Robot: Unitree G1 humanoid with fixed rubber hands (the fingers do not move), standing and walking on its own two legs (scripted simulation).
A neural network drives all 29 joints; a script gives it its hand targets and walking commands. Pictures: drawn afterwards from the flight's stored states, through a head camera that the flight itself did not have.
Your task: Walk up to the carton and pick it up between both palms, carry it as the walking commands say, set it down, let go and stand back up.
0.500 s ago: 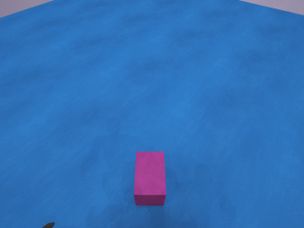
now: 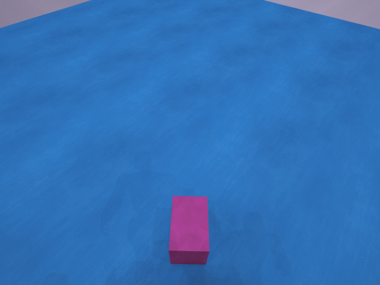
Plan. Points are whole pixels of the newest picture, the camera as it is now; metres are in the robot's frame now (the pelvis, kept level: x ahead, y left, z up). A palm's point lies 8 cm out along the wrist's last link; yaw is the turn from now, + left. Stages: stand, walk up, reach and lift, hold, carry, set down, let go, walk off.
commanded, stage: walk up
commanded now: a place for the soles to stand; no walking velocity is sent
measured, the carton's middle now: (189, 230) +0.49 +0.00 -0.67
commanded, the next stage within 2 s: reach and lift in 1.72 s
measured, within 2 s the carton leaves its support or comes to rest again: neither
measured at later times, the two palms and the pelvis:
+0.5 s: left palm (63, 280) +0.18 +0.29 -0.12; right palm out of the picture +0.11 -0.32 -0.12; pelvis +0.06 -0.01 -0.01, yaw -2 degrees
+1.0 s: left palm out of the picture +0.16 +0.28 -0.13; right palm out of the picture +0.12 -0.33 -0.12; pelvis +0.07 -0.02 -0.01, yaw -3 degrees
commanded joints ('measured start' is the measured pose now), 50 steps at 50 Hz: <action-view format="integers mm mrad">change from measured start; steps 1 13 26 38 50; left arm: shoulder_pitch -41 -7 26 -98 -53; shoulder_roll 229 208 229 180 212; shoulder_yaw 53 55 75 39 37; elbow -88 -110 -147 -213 -209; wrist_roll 12 2 13 1 -15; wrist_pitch -17 -36 -15 -4 -23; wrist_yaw -3 18 26 24 45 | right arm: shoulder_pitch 21 76 77 122 162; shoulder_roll -269 -254 -249 -353 -238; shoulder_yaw -60 -61 -67 -103 -81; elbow -66 -97 -134 -131 -121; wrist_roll -10 3 11 -6 6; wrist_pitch -26 -45 -27 -43 -20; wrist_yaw -17 -37 -49 -47 -33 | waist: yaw -22 -27 -5 -55 -81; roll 12 0 -15 195 1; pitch -69 -124 -129 -11 -73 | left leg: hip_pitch -49 36 8 127 60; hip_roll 102 136 121 360 72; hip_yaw -95 -54 6 -261 -25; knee -98 -52 100 -83 -23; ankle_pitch -251 295 268 360 128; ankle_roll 78 65 74 246 58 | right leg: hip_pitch -9 153 146 -142 44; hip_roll -88 -97 -103 -11 -120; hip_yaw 175 128 151 80 156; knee -134 10 94 241 61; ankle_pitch -350 291 376 -258 253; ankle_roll -26 -34 -94 6 -82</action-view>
